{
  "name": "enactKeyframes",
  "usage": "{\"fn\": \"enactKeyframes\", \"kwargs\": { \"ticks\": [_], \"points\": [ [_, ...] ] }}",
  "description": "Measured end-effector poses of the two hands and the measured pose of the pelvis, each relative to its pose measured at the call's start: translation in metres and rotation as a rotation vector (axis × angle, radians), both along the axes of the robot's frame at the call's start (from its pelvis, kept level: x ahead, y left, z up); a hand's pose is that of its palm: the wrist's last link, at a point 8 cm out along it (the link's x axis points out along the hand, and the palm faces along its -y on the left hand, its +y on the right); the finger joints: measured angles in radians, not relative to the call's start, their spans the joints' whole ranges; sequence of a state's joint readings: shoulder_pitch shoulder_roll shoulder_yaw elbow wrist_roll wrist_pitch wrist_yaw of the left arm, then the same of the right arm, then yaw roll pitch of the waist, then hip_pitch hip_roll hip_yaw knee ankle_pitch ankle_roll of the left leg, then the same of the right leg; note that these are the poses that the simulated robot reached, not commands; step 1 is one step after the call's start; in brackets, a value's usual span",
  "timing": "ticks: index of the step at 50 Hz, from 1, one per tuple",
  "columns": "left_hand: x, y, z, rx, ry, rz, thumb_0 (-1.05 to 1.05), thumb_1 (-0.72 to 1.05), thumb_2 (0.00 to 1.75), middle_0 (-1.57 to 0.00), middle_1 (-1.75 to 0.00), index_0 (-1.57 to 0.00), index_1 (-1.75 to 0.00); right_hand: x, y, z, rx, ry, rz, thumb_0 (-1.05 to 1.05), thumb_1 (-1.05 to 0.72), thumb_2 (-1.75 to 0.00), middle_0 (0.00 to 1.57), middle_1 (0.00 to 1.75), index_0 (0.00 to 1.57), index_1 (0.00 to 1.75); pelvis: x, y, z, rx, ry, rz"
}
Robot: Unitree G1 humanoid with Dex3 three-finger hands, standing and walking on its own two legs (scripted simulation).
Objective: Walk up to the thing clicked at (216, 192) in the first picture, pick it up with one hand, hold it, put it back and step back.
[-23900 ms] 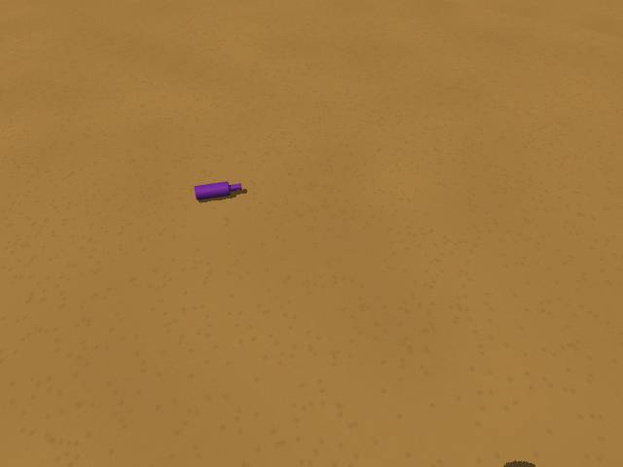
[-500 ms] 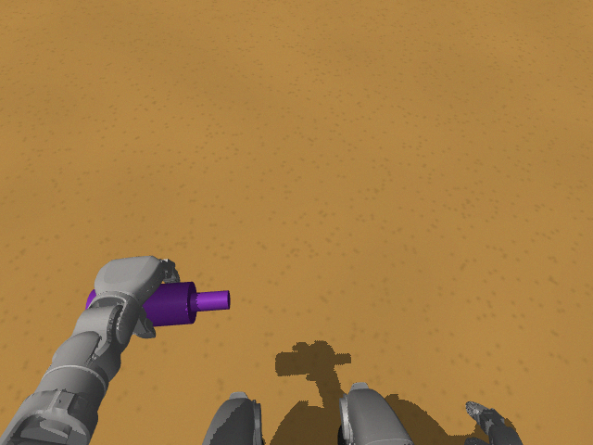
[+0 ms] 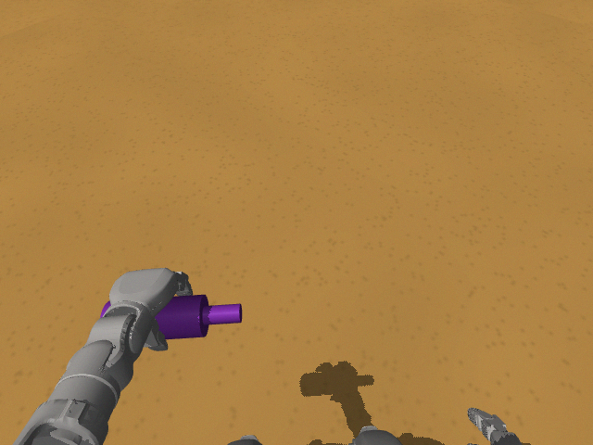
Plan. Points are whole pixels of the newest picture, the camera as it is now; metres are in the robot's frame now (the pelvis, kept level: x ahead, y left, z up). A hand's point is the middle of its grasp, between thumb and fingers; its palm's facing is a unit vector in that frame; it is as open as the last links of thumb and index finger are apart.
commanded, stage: hold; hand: left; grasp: from above
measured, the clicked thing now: (175, 317) +0.33 +0.20 -0.09
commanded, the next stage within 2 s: crouch in 1.76 s
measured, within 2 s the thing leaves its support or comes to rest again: neither
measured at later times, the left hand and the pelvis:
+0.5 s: hand (151, 308) +0.32 +0.22 -0.03, palm faces -0.46 -0.04 -0.89, open 9.4 cm; pelvis +0.01 +0.00 +0.01, yaw +0 degrees
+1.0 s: hand (150, 319) +0.29 +0.21 -0.01, palm faces -0.45 -0.04 -0.89, open 9.4 cm; pelvis +0.00 -0.01 +0.02, yaw -1 degrees
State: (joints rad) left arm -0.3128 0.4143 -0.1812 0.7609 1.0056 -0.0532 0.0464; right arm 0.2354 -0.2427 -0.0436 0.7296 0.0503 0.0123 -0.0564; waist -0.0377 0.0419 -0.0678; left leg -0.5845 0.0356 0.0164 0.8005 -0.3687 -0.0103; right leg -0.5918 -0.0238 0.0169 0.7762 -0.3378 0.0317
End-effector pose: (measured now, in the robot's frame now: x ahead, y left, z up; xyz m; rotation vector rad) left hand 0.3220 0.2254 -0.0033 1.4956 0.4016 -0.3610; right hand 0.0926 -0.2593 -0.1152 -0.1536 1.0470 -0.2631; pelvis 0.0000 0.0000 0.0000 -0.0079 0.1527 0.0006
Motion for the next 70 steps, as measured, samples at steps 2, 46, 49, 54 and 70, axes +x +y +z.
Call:
{"fn": "enactKeyframes", "kwargs": {
  "ticks": [2,46,49,54,70],
  "points": [
    [0.002,0.000,0.004,0.000,-0.001,-0.003,0.00,0.12,0.36,-0.76,-0.43,-0.79,-0.41,0.005,0.000,0.002,0.001,-0.006,0.002,0.00,-0.90,-0.89,0.20,0.30,0.20,0.30,0.002,0.000,0.002,0.001,-0.006,0.000],
    [-0.022,-0.014,0.052,-0.011,-0.023,-0.032,0.00,0.10,0.40,-0.75,-0.48,-0.77,-0.45,0.032,-0.002,0.029,0.025,-0.115,0.024,0.01,-0.90,-0.89,0.20,0.30,0.20,0.30,-0.003,-0.007,0.021,0.019,-0.112,-0.012],
    [-0.024,-0.015,0.054,-0.012,-0.022,-0.033,0.00,0.10,0.40,-0.74,-0.48,-0.77,-0.46,0.033,-0.002,0.030,0.027,-0.122,0.026,0.01,-0.91,-0.90,0.20,0.30,0.20,0.30,-0.005,-0.008,0.022,0.019,-0.118,-0.012],
    [-0.028,-0.016,0.057,-0.016,-0.022,-0.033,0.00,0.10,0.40,-0.74,-0.49,-0.76,-0.46,0.034,-0.002,0.032,0.029,-0.130,0.030,0.01,-0.91,-0.90,0.20,0.30,0.20,0.30,-0.006,-0.009,0.023,0.021,-0.126,-0.012],
    [-0.028,-0.018,0.060,-0.021,-0.014,-0.042,0.00,0.10,0.40,-0.74,-0.49,-0.76,-0.47,0.045,0.001,0.037,0.033,-0.141,0.039,0.01,-0.91,-0.90,0.20,0.30,0.20,0.30,-0.003,-0.009,0.027,0.021,-0.136,-0.013]
  ]
}}
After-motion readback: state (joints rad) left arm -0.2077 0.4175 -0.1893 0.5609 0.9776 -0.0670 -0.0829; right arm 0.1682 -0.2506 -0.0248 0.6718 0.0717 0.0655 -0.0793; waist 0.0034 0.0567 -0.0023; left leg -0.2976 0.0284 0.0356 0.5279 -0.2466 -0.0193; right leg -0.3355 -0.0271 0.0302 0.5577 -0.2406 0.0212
